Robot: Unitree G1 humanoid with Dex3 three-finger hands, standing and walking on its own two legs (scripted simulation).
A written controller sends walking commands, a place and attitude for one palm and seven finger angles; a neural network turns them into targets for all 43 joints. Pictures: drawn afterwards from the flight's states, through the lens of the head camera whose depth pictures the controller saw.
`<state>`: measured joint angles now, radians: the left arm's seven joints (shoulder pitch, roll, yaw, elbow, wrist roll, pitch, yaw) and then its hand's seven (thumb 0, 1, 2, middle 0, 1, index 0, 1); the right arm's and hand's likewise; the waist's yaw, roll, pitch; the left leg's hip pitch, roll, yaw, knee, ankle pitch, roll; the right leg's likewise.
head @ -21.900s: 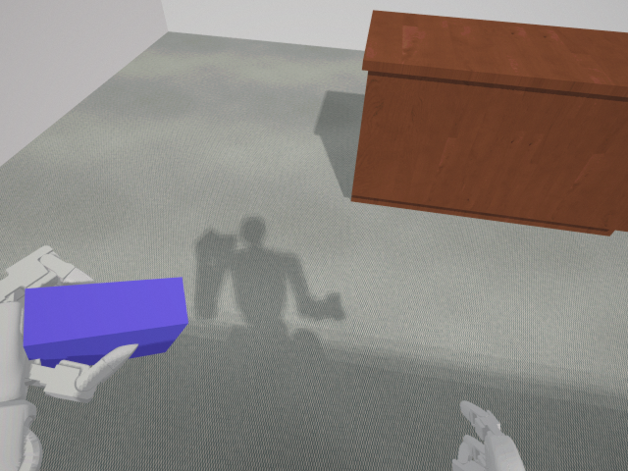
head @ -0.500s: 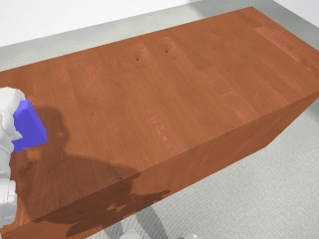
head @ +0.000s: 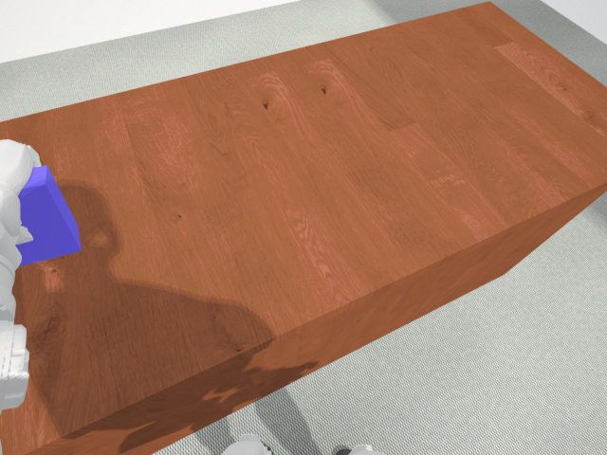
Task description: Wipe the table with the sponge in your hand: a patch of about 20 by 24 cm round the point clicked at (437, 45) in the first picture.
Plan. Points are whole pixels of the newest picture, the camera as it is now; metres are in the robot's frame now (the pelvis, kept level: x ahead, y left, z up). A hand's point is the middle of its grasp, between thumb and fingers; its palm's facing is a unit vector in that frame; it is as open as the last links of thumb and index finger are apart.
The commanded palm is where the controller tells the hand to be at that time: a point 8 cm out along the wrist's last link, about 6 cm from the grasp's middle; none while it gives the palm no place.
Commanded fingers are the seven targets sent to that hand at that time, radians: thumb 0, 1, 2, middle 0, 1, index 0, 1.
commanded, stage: slide across to the middle lane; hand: left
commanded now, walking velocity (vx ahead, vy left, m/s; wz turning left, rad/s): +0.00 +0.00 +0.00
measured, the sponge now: (22, 231) +0.40 +0.39 +0.02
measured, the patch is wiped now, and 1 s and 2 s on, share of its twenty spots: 0.20 0.25 0.55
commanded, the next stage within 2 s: wipe back along the middle lane in 0.66 s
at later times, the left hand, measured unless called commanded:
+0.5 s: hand (51, 189) +0.44 +0.35 +0.06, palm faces -0.13 +0.02 -0.99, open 8.9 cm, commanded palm +0.43 +0.31 +0.10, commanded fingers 0.00 0.10 1.30 -1.20 -1.60 -1.20 -1.60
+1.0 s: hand (63, 189) +0.44 +0.33 +0.06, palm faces -0.13 +0.02 -0.99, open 8.9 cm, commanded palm +0.42 +0.29 +0.09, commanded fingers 0.00 0.10 1.30 -1.20 -1.60 -1.20 -1.60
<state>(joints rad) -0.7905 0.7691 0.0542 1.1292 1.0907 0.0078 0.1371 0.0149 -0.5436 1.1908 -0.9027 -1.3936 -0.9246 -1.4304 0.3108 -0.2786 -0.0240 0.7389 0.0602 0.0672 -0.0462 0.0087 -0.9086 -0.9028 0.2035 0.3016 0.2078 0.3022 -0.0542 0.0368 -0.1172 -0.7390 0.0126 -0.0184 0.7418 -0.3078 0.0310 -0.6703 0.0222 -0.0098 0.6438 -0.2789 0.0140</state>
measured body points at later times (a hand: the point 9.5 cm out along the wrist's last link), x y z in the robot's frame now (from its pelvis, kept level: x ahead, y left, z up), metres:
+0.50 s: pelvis +0.03 +0.00 +0.01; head +0.10 +0.00 +0.46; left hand +0.44 +0.34 +0.11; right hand +0.12 -0.26 -0.12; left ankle +0.02 +0.10 -0.71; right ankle +0.01 -0.14 -0.71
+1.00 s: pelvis +0.03 -0.01 +0.02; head +0.09 +0.00 +0.46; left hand +0.44 +0.33 +0.11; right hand +0.10 -0.27 -0.12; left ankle +0.02 +0.10 -0.71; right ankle +0.01 -0.14 -0.71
